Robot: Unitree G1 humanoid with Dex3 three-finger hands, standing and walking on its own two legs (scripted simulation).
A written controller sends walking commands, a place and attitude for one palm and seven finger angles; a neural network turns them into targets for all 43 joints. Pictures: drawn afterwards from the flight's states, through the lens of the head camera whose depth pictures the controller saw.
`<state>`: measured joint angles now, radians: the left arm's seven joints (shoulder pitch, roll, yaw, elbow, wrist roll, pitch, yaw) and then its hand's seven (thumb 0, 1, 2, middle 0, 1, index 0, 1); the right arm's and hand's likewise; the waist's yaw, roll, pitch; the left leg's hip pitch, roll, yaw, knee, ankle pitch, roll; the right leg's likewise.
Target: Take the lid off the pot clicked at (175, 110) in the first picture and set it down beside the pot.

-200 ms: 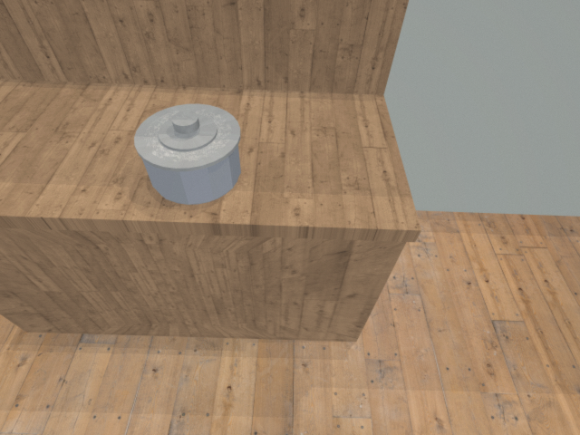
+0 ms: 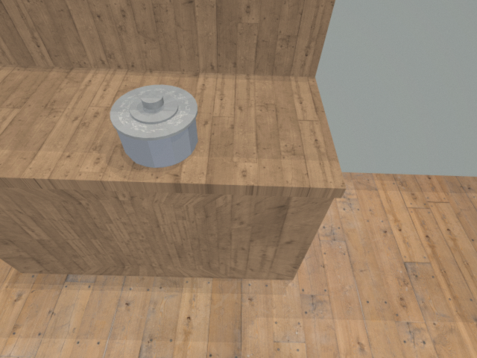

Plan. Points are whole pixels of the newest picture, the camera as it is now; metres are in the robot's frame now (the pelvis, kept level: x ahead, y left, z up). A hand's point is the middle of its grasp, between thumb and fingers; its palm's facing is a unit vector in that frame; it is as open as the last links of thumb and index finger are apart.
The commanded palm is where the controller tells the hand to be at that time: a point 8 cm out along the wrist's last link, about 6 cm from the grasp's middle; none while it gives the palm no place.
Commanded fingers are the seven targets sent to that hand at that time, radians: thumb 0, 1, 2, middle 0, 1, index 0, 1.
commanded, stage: look at it before walking up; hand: left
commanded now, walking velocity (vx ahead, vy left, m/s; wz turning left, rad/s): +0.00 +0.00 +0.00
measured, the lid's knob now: (152, 99) +0.63 +0.24 +0.06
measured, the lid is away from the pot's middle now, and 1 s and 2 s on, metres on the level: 0.00 0.00 0.00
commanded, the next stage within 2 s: take the last steps up to it in 0.44 s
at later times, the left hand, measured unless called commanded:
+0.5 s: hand out of the picture +0.01 +0.17 -0.18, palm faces +0.02 -0.98 -0.20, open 7.3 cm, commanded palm none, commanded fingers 0.00 0.90 0.90 -0.20 -0.30 -0.20 -0.30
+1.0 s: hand out of the picture +0.05 +0.22 -0.18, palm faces +0.07 -0.98 -0.19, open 7.4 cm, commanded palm none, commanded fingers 0.00 0.90 0.90 -0.20 -0.30 -0.20 -0.30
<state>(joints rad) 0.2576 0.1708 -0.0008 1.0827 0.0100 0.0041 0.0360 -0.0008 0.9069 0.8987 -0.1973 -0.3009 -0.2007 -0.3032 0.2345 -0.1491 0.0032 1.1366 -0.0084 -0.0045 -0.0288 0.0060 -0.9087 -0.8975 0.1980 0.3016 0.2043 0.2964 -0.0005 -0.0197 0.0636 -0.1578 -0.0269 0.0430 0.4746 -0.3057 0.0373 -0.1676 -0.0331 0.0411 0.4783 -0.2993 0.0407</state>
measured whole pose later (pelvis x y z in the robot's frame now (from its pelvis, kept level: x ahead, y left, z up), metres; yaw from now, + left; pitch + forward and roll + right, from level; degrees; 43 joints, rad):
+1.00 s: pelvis +0.06 +0.03 +0.00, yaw +3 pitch +1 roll -1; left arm 0.28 0.19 0.06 1.05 0.02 0.02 0.01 0.00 0.91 0.90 -0.20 -0.30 -0.20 -0.30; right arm 0.38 -0.16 0.00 1.05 -0.03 -0.04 -0.04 0.00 -0.91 -0.90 0.20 0.30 0.20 0.30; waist -0.02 -0.03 0.06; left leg -0.12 -0.06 0.07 0.46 -0.36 0.09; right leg -0.45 -0.05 -0.04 1.14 -0.44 0.00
